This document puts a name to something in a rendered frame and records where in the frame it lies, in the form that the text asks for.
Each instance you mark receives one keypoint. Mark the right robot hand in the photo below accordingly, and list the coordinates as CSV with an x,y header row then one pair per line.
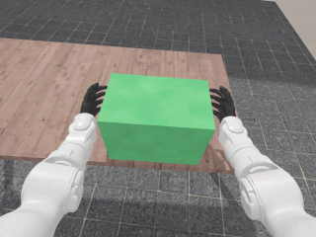
x,y
226,104

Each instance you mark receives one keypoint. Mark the left robot forearm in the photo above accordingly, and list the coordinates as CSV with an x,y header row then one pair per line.
x,y
77,147

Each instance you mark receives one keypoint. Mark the left robot hand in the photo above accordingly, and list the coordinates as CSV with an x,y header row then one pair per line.
x,y
90,102

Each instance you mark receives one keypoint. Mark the table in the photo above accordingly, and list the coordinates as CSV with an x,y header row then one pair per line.
x,y
43,85

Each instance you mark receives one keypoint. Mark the carton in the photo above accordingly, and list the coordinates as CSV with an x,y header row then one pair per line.
x,y
156,119

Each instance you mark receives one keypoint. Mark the right robot forearm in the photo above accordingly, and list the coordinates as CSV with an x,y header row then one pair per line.
x,y
242,154

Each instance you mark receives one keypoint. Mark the robot left upper arm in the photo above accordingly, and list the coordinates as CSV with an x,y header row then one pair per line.
x,y
51,191

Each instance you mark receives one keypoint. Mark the robot right upper arm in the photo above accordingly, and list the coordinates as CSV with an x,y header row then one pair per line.
x,y
273,198

